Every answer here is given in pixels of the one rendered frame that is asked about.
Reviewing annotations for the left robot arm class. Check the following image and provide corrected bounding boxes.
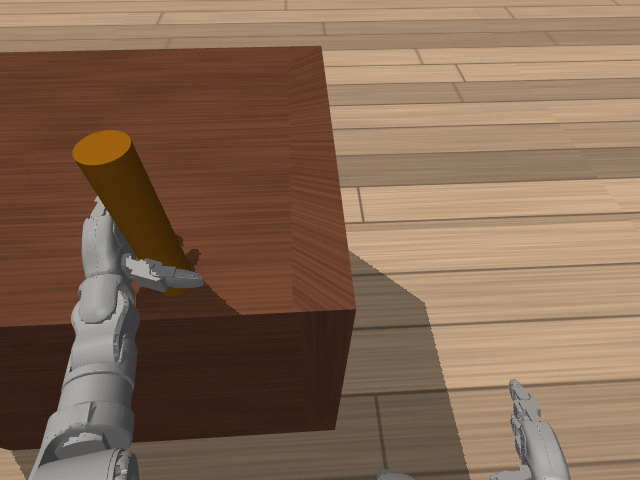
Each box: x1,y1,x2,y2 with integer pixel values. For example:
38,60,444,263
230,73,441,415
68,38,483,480
28,274,140,480

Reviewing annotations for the left robot hand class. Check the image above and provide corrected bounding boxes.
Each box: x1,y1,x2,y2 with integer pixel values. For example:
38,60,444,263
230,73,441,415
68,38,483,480
82,196,204,292

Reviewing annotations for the can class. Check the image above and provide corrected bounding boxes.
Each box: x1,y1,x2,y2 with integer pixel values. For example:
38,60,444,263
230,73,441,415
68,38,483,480
72,130,192,296

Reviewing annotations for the right robot hand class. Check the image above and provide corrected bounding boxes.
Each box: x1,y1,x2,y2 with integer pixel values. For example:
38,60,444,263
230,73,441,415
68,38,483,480
490,379,571,480

